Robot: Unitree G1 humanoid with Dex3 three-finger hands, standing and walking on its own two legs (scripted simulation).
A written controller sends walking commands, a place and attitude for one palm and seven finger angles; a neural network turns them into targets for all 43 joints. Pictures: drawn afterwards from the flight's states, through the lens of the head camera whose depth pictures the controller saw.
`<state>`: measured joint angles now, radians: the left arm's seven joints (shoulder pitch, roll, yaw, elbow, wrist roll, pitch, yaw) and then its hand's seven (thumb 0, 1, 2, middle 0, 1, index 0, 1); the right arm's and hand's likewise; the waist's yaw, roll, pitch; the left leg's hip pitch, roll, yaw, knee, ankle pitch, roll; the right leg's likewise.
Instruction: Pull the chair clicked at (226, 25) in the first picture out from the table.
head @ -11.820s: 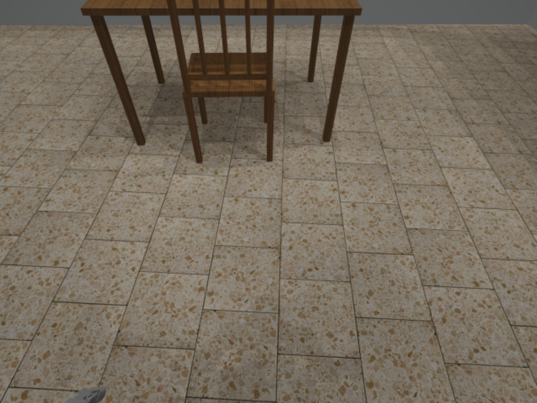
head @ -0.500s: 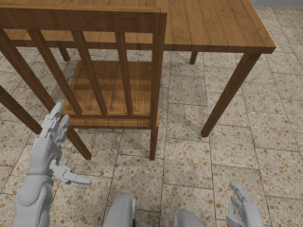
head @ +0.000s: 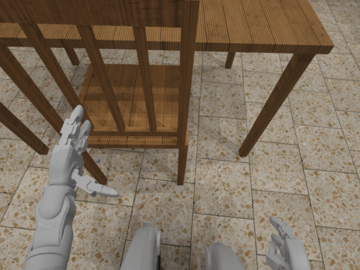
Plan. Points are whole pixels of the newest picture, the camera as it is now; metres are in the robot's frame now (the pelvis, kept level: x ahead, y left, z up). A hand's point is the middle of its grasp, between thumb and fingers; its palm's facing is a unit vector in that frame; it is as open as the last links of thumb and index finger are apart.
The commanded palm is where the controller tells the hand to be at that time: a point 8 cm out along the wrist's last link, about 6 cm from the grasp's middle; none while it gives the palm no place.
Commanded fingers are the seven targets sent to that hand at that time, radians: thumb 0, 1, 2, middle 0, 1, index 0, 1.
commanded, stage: aim the fingers beside a spindle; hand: left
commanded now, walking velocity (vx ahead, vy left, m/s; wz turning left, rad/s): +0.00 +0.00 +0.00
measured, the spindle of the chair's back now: (107, 90) +0.51 +0.22 +0.05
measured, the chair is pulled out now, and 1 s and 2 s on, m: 0.00 0.00 0.00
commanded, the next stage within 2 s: push the fingers through the gap in 0.98 s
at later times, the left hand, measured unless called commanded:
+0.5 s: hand (108, 149) +0.36 +0.19 +0.03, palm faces +0.07 -1.00 -0.05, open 16.9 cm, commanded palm +0.33 +0.23 +0.02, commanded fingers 0.00 -0.50 0.30 -0.06 -0.08 -0.06 -0.08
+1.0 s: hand (107, 150) +0.36 +0.19 +0.02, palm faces +0.07 -1.00 -0.05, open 16.9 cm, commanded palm +0.33 +0.24 +0.02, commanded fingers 0.00 -0.50 0.30 -0.06 -0.08 -0.06 -0.08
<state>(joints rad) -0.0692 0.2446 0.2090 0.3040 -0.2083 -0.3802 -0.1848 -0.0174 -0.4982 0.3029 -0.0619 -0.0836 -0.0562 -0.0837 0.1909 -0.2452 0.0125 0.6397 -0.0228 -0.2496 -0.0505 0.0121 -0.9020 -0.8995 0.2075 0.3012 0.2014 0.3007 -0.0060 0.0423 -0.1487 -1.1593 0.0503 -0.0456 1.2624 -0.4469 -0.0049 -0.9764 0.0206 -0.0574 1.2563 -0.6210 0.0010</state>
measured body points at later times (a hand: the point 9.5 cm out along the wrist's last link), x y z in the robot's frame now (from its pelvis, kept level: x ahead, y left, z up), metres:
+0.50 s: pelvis +0.00 -0.01 -0.01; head +0.11 +0.00 +0.43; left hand +0.35 +0.24 +0.03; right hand +0.14 -0.26 -0.12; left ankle +0.08 +0.12 -0.62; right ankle -0.01 -0.13 -0.62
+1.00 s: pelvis +0.00 -0.01 -0.01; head +0.11 +0.00 +0.43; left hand +0.35 +0.24 +0.03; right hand +0.15 -0.26 -0.12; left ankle +0.08 +0.12 -0.62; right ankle -0.01 -0.13 -0.62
